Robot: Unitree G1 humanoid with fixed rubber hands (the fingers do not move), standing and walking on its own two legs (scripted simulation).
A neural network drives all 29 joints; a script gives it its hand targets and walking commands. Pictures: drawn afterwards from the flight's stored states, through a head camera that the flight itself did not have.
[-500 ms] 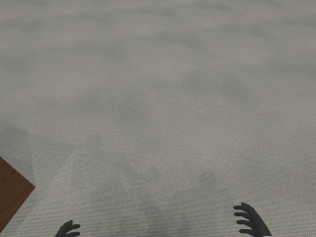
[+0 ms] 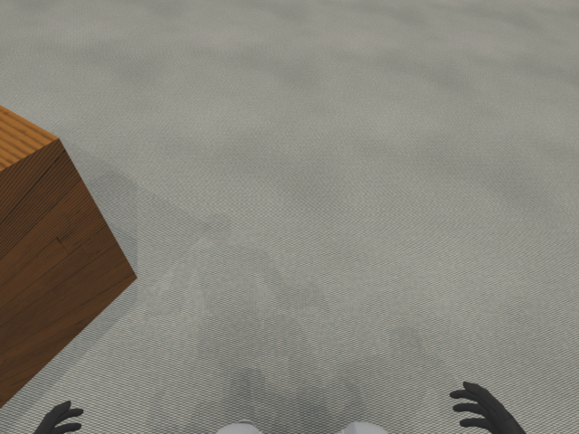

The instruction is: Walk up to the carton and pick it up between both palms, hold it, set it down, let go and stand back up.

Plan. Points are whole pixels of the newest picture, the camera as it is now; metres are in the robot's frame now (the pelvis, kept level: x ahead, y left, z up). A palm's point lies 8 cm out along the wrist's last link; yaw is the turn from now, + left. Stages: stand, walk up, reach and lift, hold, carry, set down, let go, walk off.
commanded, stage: walk up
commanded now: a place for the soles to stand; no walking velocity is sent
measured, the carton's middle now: out of the picture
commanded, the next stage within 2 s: none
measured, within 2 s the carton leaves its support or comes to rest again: neither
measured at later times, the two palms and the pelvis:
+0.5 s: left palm out of the picture -0.04 +0.45 -0.06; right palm out of the picture +0.13 -0.14 -0.09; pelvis -0.06 +0.10 +0.00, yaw +16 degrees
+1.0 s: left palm out of the picture -0.14 +0.49 -0.05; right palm out of the picture +0.15 -0.06 -0.09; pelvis -0.08 +0.14 +0.01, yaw +26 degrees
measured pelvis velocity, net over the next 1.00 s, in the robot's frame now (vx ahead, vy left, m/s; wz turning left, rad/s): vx -0.08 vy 0.14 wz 0.46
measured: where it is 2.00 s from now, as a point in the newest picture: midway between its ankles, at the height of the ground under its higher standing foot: outside the picture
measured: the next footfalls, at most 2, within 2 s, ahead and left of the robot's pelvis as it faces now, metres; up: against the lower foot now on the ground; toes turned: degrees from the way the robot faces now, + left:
right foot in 0.16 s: +0.09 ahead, -0.07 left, +0.00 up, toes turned +0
left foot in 0.44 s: +0.00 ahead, +0.23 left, +0.00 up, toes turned +13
